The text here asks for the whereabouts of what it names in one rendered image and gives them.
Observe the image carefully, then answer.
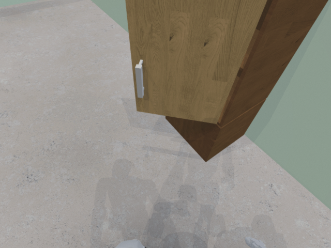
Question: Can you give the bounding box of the handle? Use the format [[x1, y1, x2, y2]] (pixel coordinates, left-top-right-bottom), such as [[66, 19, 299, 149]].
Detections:
[[135, 60, 144, 98]]

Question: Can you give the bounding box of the cupboard door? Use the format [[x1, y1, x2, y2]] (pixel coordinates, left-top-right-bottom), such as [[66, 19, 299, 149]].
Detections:
[[125, 0, 267, 124]]

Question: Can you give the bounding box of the right robot hand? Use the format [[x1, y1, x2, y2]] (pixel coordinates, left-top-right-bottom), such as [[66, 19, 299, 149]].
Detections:
[[245, 237, 266, 248]]

